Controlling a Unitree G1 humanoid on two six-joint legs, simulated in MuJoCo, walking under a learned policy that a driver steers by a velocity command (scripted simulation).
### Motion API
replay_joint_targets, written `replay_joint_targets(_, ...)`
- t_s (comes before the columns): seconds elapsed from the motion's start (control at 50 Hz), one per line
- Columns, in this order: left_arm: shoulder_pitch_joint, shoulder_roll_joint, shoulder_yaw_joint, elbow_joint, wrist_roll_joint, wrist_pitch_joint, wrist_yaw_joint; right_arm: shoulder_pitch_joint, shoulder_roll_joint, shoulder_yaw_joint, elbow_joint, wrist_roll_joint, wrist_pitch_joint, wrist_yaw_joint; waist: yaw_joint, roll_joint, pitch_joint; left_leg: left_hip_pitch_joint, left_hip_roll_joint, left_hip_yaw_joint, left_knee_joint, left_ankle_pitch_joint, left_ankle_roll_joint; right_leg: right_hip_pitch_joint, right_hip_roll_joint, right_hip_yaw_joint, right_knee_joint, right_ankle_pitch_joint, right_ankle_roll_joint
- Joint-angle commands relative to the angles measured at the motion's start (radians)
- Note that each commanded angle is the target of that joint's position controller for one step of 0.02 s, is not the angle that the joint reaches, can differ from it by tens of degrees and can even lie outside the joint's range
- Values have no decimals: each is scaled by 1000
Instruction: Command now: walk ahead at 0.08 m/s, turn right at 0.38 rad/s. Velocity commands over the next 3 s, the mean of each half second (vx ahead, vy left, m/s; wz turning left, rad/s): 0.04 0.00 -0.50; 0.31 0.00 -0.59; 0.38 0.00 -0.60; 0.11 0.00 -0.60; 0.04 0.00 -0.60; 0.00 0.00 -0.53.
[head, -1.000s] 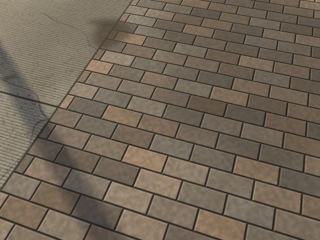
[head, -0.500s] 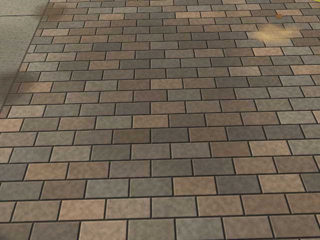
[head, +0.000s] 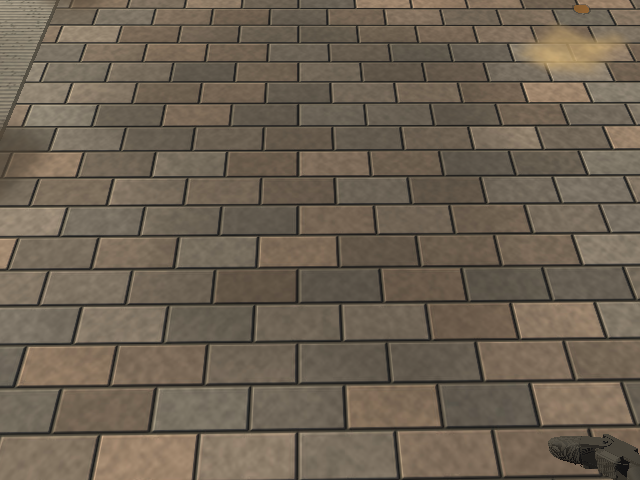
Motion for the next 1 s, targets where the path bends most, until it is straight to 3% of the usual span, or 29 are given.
replay_joint_targets(0.02,26,129,42,-70,-9,41,22,74,-104,-34,-31,15,28,-24,-58,104,-191,365,305,-289,-217,123,204,-282,-92,-1,176,43,47)
replay_joint_targets(0.04,45,104,40,-72,-7,62,29,34,-110,-36,-27,2,30,-25,-26,140,-145,239,270,-227,-263,34,185,-207,-103,-25,117,76,54)
replay_joint_targets(0.08,63,72,35,-77,4,76,36,-1,-120,-45,-22,-10,27,-29,-14,168,-124,156,257,-152,-302,23,194,-135,-100,-70,33,111,56)
replay_joint_targets(0.14,7,60,27,-113,17,71,25,-13,-153,-60,-8,3,28,-41,-29,140,-154,176,295,-110,-307,53,214,-96,-137,-79,-109,189,33)
replay_joint_targets(0.2,-25,78,32,-134,16,70,6,-20,-180,-70,6,13,44,-47,-36,131,-166,192,322,-85,-309,-7,208,-51,-143,-104,-198,247,6)
replay_joint_targets(0.28,-7,87,47,-133,17,73,-11,-41,-188,-74,31,35,65,-44,-2,111,-147,185,312,-27,-239,-154,134,51,-112,-162,-407,320,-54)
replay_joint_targets(0.3,19,100,57,-121,21,72,-9,-21,-162,-70,44,39,71,-43,3,82,-136,151,281,5,-170,-207,88,103,-87,-159,-474,337,-82)
replay_joint_targets(0.32,53,137,71,-118,26,70,-2,22,-124,-63,67,38,78,-37,8,-38,-93,75,212,74,-2,-289,8,141,-133,-37,-628,411,-133)
replay_joint_targets(0.34,20,263,96,-159,22,68,21,41,-77,-50,33,7,80,-32,-42,-339,-44,-166,33,163,305,-501,-111,169,-382,378,-771,524,-284)
replay_joint_targets(0.36,1,265,90,-183,58,43,13,-93,-132,-68,-3,10,76,-43,22,-252,-43,-198,-8,-37,514,-555,-99,55,-420,456,-819,495,-375)
replay_joint_targets(0.38,-46,236,80,-182,63,18,9,-84,-140,-74,-2,26,75,-47,-13,-189,-54,-211,8,-91,577,-469,-80,58,-382,371,-816,466,-342)
replay_joint_targets(0.4,-99,208,75,-188,43,3,6,-40,-143,-80,21,26,77,-52,-46,-142,-61,-212,23,-108,579,-374,-72,75,-333,303,-795,445,-284)
replay_joint_targets(0.42,-131,171,64,-194,25,-1,7,-19,-152,-87,41,13,76,-60,-54,-114,-83,-216,28,-114,579,-315,-75,104,-306,271,-777,459,-247)
replay_joint_targets(0.44,-145,149,54,-197,18,-2,12,-5,-148,-89,50,6,74,-61,-62,-119,-101,-194,22,-111,603,-272,-85,108,-285,240,-762,538,-238)
replay_joint_targets(0.48,-128,130,45,-204,23,1,19,6,-133,-87,49,16,67,-56,-64,-114,-147,-165,5,-115,617,-228,-103,146,-263,216,-738,663,-245)
replay_joint_targets(0.52,-69,132,49,-193,11,1,23,-2,-121,-81,45,26,59,-45,-39,-105,-168,-188,6,-112,491,-178,-108,216,-240,238,-772,396,-245)
replay_joint_targets(0.56,-38,149,54,-185,9,0,24,-57,-120,-78,29,33,46,-34,-9,-139,-120,-203,0,-118,348,-171,-110,230,-247,310,-823,157,-255)
replay_joint_targets(0.66,-30,177,64,-182,8,-5,19,-83,-116,-72,23,40,-5,-3,11,-146,-83,-74,-23,-120,108,-220,-95,170,-235,360,-818,114,-275)
replay_joint_targets(0.72,-48,174,62,-188,4,-4,8,-43,-126,-74,33,50,-30,8,-9,-143,-78,62,-41,-111,18,-227,-72,85,-212,402,-801,85,-274)
replay_joint_targets(0.76,-84,155,54,-197,0,1,5,33,-125,-78,56,53,-45,8,-64,-124,-79,221,-42,-95,-103,-130,-50,1,-172,405,-752,59,-245)
replay_joint_targets(0.78,-95,128,47,-203,3,2,5,93,-134,-84,76,50,-49,4,-96,-101,-92,343,-22,-97,-146,-96,-36,-72,-133,381,-692,42,-215)
replay_joint_targets(0.8,-108,71,30,-211,7,-2,5,209,-171,-96,101,41,-52,-4,-143,-34,-136,530,94,-203,-162,-149,0,-217,-75,306,-513,-14,-163)
replay_joint_targets(0.82,-97,-3,11,-236,3,-9,3,303,-243,-104,112,14,-48,-12,-144,169,-173,661,303,-511,-265,-430,90,-416,48,108,-197,-32,-96)
replay_joint_targets(0.84,-115,76,26,-275,-12,-23,4,293,-274,-113,120,4,-52,-3,-122,235,-79,578,426,-759,-345,-640,191,-577,-9,94,-53,-6,-82)
replay_joint_targets(0.86,-115,131,42,-256,-11,-25,1,234,-207,-96,102,22,-52,-8,-107,184,-1,544,396,-688,-355,-668,187,-626,-63,94,24,76,-69)
replay_joint_targets(0.88,-101,139,49,-231,-5,-24,-4,203,-161,-83,93,31,-50,-14,-97,165,23,531,336,-574,-352,-574,147,-629,-76,78,56,154,-58)
replay_joint_targets(0.94,-131,90,42,-227,-1,-34,-21,200,-130,-67,93,16,-47,-25,-101,124,15,486,252,-315,-368,-207,96,-595,-119,43,78,340,-43)
replay_joint_targets(1.0,-165,50,28,-253,-3,-37,-30,234,-136,-66,108,12,-50,-25,-113,110,-2,468,225,-163,-376,25,108,-581,-130,2,27,441,-17)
